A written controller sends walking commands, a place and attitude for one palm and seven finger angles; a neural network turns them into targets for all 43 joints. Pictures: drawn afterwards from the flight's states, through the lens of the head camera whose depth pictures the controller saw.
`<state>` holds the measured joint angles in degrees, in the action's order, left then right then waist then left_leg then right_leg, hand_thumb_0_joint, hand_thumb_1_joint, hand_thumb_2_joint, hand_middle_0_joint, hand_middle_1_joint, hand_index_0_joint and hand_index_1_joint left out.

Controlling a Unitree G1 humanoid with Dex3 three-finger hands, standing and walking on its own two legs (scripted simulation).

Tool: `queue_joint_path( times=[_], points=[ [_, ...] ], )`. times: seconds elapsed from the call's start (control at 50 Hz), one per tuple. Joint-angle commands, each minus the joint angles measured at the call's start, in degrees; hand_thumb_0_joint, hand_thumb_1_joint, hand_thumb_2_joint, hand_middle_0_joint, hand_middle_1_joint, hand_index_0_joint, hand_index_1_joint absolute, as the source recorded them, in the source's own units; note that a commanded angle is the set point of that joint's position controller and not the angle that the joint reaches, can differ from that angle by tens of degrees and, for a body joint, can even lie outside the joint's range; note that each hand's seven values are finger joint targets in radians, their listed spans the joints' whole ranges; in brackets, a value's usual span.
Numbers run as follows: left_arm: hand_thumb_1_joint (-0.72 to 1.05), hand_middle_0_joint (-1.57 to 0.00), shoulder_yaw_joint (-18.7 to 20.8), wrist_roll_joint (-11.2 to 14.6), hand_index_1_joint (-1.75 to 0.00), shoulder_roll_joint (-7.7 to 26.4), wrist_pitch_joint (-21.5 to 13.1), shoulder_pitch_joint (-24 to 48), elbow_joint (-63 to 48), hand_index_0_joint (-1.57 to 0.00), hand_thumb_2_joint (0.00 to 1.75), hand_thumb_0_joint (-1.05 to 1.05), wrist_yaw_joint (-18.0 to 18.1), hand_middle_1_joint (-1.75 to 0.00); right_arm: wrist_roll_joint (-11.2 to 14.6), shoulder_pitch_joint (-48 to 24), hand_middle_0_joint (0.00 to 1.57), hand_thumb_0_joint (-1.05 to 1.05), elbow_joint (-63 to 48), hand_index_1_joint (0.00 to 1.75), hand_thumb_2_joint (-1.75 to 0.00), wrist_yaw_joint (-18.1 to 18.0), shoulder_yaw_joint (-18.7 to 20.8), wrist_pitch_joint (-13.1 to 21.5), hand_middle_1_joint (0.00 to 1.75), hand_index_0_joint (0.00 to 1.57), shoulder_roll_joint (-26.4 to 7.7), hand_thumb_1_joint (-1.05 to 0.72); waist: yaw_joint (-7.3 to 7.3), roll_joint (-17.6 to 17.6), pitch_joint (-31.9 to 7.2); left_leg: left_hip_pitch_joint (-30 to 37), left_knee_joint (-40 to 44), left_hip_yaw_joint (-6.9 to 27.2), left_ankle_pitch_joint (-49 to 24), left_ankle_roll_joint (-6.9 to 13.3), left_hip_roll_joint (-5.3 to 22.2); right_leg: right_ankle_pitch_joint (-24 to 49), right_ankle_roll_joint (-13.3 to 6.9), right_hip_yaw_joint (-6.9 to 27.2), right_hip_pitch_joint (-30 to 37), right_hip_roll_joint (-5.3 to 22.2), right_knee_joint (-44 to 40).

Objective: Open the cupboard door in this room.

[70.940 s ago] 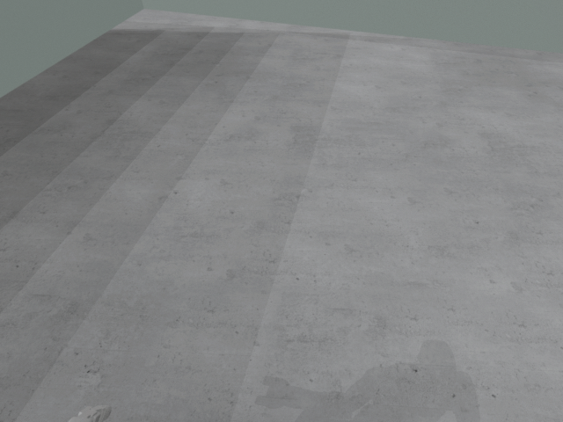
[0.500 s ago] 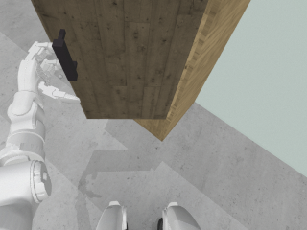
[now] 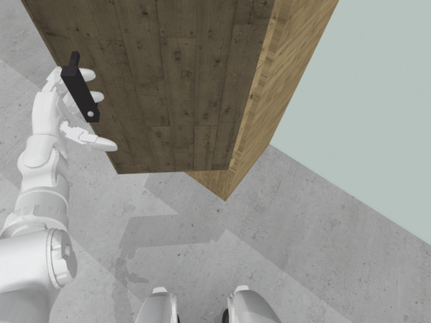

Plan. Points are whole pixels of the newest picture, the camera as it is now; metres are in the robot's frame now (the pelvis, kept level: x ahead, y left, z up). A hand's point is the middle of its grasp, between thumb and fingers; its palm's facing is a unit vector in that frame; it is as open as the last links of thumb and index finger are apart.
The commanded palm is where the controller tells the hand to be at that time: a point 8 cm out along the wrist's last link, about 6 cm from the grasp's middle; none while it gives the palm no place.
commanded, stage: close the thumb around the handle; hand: left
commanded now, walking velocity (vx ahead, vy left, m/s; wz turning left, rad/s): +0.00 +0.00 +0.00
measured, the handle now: (84, 88) +0.54 +0.22 +0.07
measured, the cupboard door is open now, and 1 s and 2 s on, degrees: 41 42 86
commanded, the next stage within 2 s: pull the door open along its arc in 0.80 s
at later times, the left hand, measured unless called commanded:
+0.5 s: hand (87, 114) +0.48 +0.21 +0.07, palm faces +0.01 -1.00 +0.00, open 9.6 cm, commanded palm +0.46 +0.25 +0.06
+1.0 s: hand (92, 115) +0.48 +0.20 +0.07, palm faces +0.02 -1.00 -0.01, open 6.1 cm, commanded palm +0.44 +0.24 +0.06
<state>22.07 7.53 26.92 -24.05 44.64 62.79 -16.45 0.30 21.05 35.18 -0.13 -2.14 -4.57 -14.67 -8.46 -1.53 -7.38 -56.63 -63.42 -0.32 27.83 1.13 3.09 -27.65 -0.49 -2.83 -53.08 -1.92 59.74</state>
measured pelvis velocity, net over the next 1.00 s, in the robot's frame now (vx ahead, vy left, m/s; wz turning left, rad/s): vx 0.00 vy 0.00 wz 0.00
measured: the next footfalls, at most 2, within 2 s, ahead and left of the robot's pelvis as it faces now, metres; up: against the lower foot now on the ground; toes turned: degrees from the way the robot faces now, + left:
none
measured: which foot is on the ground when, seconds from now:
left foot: down 0.00-1.00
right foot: down 0.00-1.00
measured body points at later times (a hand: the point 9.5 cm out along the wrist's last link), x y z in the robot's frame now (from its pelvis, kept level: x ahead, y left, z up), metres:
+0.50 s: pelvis +0.00 +0.00 +0.00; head +0.12 +0.03 +0.43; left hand +0.47 +0.26 +0.07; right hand +0.02 -0.27 -0.11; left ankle +0.02 +0.10 -0.66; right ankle +0.00 -0.12 -0.66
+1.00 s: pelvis +0.00 +0.00 +0.00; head +0.11 +0.02 +0.43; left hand +0.47 +0.25 +0.07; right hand +0.03 -0.26 -0.11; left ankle +0.02 +0.10 -0.66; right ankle +0.00 -0.12 -0.66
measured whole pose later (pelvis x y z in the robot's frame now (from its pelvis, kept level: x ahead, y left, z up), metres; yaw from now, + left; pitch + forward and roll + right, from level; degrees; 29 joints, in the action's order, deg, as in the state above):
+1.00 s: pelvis +0.00 +0.00 +0.00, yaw +0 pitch +21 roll -3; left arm 21.3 7.4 25.7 -24.6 44.1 62.1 -14.4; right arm 0.1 20.8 35.6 -0.2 -1.6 -4.2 -14.9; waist -8.4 -1.6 -7.5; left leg -56.7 -63.5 -0.4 27.8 1.3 2.9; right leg -27.6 -0.3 -2.7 -53.1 -1.8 59.8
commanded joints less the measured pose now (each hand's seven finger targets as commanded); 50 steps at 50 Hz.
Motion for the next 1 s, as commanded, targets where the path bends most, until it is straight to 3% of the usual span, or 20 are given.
queue_joint_path(
  times=[0.0,0.02,0.08,0.12,0.22,0.28,0.32,0.36,0.38,0.42,0.46,0.5,0.54,0.58,0.6,0.7,0.76,0.88,0.9,0.98],
  points=[
    [-0.50,-0.30,1.53,1.42,-1.20,13.84,-4.36,22.55,-11.97,-0.30,0.30,0.00,-0.26,-1.20,0.08,7.49,0.20,0.00,-3.42,0.30,-0.90,-1.03,4.18,1.10,0.30,0.20,-10.21,-0.90,0.05,-4.24,-24.73,19.48,5.89,2.29,-21.10,0.68,-1.86,20.69,-0.47,1.63,9.85,-1.16,-6.57],
    [-0.50,-0.30,2.94,1.30,-1.20,15.65,-4.21,21.15,-11.09,-0.30,0.30,0.00,-0.22,-1.20,0.16,7.60,0.20,0.00,-3.61,0.30,-0.90,-1.16,4.21,1.03,0.30,0.20,-10.50,-0.90,0.47,-2.90,-24.42,18.22,5.87,2.12,-20.58,0.74,-1.93,20.65,-0.46,1.83,10.71,-1.16,-6.59],
    [-0.50,-0.30,2.26,1.14,-1.20,15.46,-4.22,22.97,-10.88,-0.30,0.30,0.00,-0.63,-1.20,0.18,7.40,0.20,0.00,-3.54,0.30,-0.90,-1.23,4.11,1.18,0.30,0.20,-10.47,-0.90,-0.05,-4.28,-24.37,18.02,5.64,2.21,-19.70,0.75,-1.95,19.73,-0.40,1.93,9.67,-1.04,-6.39],
    [-0.39,-0.31,2.10,1.20,-1.21,15.68,-3.73,23.20,-10.34,-0.31,0.35,0.00,-0.77,-1.21,0.22,7.24,0.20,0.00,-3.68,0.30,-0.90,-1.39,3.99,1.23,0.30,0.20,-10.54,-0.90,-0.21,-4.68,-23.47,17.27,5.81,1.98,-18.13,0.85,-1.98,18.47,-0.34,2.08,9.42,-1.01,-6.82],
    [-0.11,-0.33,2.53,1.30,-1.24,16.57,-4.39,24.26,-12.48,-0.33,0.47,0.00,-1.35,-1.24,0.24,7.47,0.20,0.00,-3.35,0.30,-0.90,-1.59,4.23,1.51,0.30,0.20,-10.74,-0.90,0.03,-5.90,-26.89,20.09,5.35,2.50,-20.67,0.64,-1.78,19.51,-0.53,1.88,9.14,-1.07,-6.16],
    [0.06,-0.34,0.43,1.37,-1.26,13.99,-4.07,25.58,-11.87,-0.34,0.54,0.00,-1.25,-1.26,0.13,7.47,0.20,0.00,-2.99,0.30,-0.90,-1.45,4.07,1.60,0.30,0.20,-10.57,-0.90,-0.63,-7.11,-25.75,21.32,5.36,3.11,-20.99,0.43,-1.59,18.54,-0.64,1.27,6.51,-1.18,-5.94],
    [0.17,-0.35,0.90,1.24,-1.27,14.67,-3.82,25.81,-11.83,-0.35,0.59,0.00,-0.83,-1.27,0.15,7.59,0.20,0.00,-2.94,0.30,-0.90,-1.48,4.23,1.63,0.30,0.20,-10.90,-0.90,-0.75,-6.31,-25.46,21.22,5.59,3.23,-20.18,0.46,-1.55,17.63,-0.62,1.24,6.32,-1.23,-6.24],
    [0.28,-0.36,1.14,0.96,-1.28,15.00,-4.26,26.27,-13.09,-0.36,0.64,0.00,-0.53,-1.28,0.04,7.83,0.20,0.00,-2.86,0.30,-0.90,-1.46,4.27,1.70,0.30,0.20,-10.85,-0.90,-0.17,-8.29,-27.59,23.61,5.54,3.53,-22.88,0.24,-1.45,18.92,-0.84,1.10,6.02,-1.18,-5.70],
    [0.34,-0.36,-0.37,1.10,-1.29,12.74,-4.03,25.95,-12.74,-0.36,0.66,0.00,-0.55,-1.29,0.02,7.70,0.20,0.00,-2.80,0.30,-0.90,-1.26,4.26,1.75,0.30,0.20,-10.56,-0.90,-0.57,-8.23,-27.19,24.12,5.47,3.55,-22.95,0.22,-1.44,18.68,-0.81,0.84,5.33,-1.29,-5.90],
    [0.45,-0.37,0.86,1.25,-1.30,14.11,-3.52,24.49,-10.40,-0.37,0.71,0.00,-0.34,-1.30,0.05,7.76,0.20,0.00,-2.68,0.30,-0.90,-1.25,4.20,1.60,0.30,0.20,-10.85,-0.90,-0.76,-4.99,-24.94,20.81,5.47,3.16,-20.75,0.51,-1.59,18.28,-0.58,1.19,6.78,-1.34,-6.45],
    [0.56,-0.38,2.34,0.78,-1.31,16.51,-4.04,25.79,-11.24,-0.38,0.76,0.00,-0.35,-1.31,-0.04,7.92,0.20,0.00,-2.75,0.30,-0.90,-1.50,4.10,1.60,0.30,0.20,-11.10,-0.90,-0.44,-5.11,-26.13,20.41,5.46,3.35,-21.37,0.54,-1.56,19.00,-0.67,1.24,7.42,-1.21,-5.72],
    [0.68,-0.38,0.67,0.92,-1.33,14.00,-3.92,25.01,-11.05,-0.38,0.80,0.00,-0.67,-1.33,0.02,7.52,0.20,0.00,-3.07,0.30,-0.90,-1.31,4.13,1.68,0.30,0.20,-10.65,-0.90,-0.46,-6.21,-25.33,20.87,5.60,3.15,-20.57,0.44,-1.66,18.01,-0.68,1.06,6.54,-1.23,-6.10],
    [0.79,-0.39,2.14,1.10,-1.34,15.64,-4.23,24.86,-11.19,-0.39,0.85,0.00,-0.62,-1.34,-0.11,8.11,0.20,0.00,-2.99,0.30,-0.90,-1.35,4.08,1.70,0.30,0.20,-10.88,-0.90,-0.12,-6.67,-25.67,21.81,5.54,3.50,-21.88,0.40,-1.54,18.33,-0.99,0.86,6.18,-1.39,-5.71],
    [0.90,-0.40,0.04,1.10,-1.35,13.21,-4.41,25.93,-12.52,-0.40,0.90,0.00,-0.63,-1.35,-0.05,7.72,0.20,0.00,-3.04,0.30,-0.90,-1.23,4.19,1.66,0.30,0.20,-10.68,-0.90,-0.66,-7.40,-26.52,23.75,5.72,3.73,-22.45,0.19,-1.33,17.97,-0.82,0.69,4.81,-1.33,-5.86],
    [0.90,-0.40,0.83,1.21,-1.35,13.69,-4.42,25.04,-12.37,-0.40,0.90,0.00,-0.50,-1.35,-0.10,7.71,0.20,0.00,-3.06,0.30,-0.90,-1.15,4.26,1.70,0.30,0.20,-10.70,-0.90,0.01,-7.50,-26.33,23.62,5.76,3.69,-22.51,0.10,-1.38,17.94,-0.91,0.64,5.24,-1.37,-5.92],
    [0.90,-0.40,1.44,0.94,-1.35,14.42,-4.50,24.57,-12.83,-0.40,0.90,0.00,-0.09,-1.35,-0.09,7.89,0.20,0.00,-2.89,0.30,-0.90,-1.16,4.38,1.48,0.30,0.20,-10.77,-0.90,0.02,-6.10,-26.96,23.54,5.66,3.78,-23.85,0.13,-1.27,19.39,-0.83,0.59,6.16,-1.37,-5.64],
    [0.90,-0.40,1.56,0.90,-1.35,13.95,-4.85,23.49,-14.17,-0.40,0.90,0.00,0.60,-1.35,-0.15,8.00,0.20,0.00,-2.97,0.30,-0.90,-1.03,4.50,1.42,0.30,0.20,-10.61,-0.90,0.72,-7.66,-28.45,25.87,5.84,3.94,-26.66,-0.15,-1.24,20.49,-0.96,0.40,6.09,-1.36,-5.45],
    [0.90,-0.40,-1.11,0.60,-1.35,10.75,-5.24,23.42,-14.16,-0.40,0.90,0.00,1.52,-1.35,-0.17,7.39,0.20,0.00,-2.90,0.30,-0.90,-0.73,4.48,1.21,0.30,0.20,-10.26,-0.90,0.03,-7.12,-25.68,25.38,6.19,3.85,-25.03,-0.22,-1.34,19.50,-0.94,0.22,5.33,-1.46,-5.98],
    [0.90,-0.40,0.54,0.41,-1.35,13.04,-5.26,24.75,-13.60,-0.40,0.90,0.00,1.73,-1.35,-0.20,7.58,0.20,0.00,-2.58,0.30,-0.90,-0.89,4.54,1.17,0.30,0.20,-10.65,-0.90,-0.45,-5.13,-25.16,23.82,5.98,3.72,-23.44,0.08,-1.32,19.24,-0.75,0.53,5.80,-1.41,-6.18],
    [0.90,-0.40,-0.06,1.07,-1.35,11.02,-5.28,17.50,-14.28,-0.40,0.90,0.00,0.91,-1.35,-0.02,6.92,0.20,0.00,-3.97,0.30,-0.90,-0.69,4.58,1.05,0.30,0.20,-10.32,-0.90,1.40,-5.29,-26.25,24.26,6.82,3.07,-24.37,0.06,-1.65,20.53,-0.96,0.50,8.31,-1.36,-6.29]
  ],
)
